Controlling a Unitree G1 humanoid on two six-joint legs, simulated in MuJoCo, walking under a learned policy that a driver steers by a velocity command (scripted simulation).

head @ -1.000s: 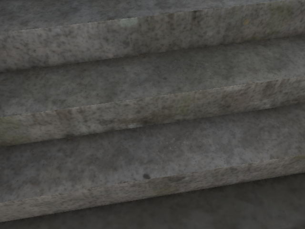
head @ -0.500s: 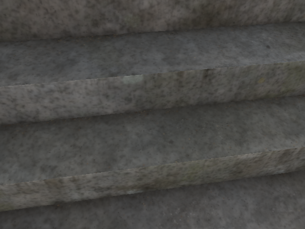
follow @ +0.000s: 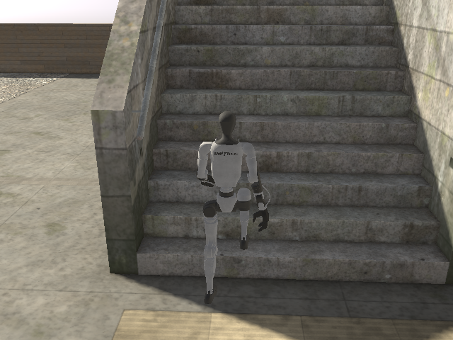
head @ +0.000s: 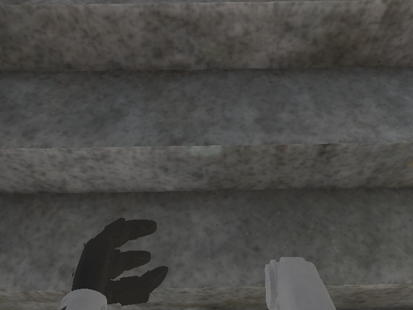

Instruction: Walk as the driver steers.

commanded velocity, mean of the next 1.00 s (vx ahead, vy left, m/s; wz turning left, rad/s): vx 0.47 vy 0.00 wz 0.04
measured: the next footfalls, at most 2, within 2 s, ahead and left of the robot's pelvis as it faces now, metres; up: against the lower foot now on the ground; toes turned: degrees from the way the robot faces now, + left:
right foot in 0.08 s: +0.23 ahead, -0.15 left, +0.19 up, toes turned -3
left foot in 0.62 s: +0.51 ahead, +0.03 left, +0.38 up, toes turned +2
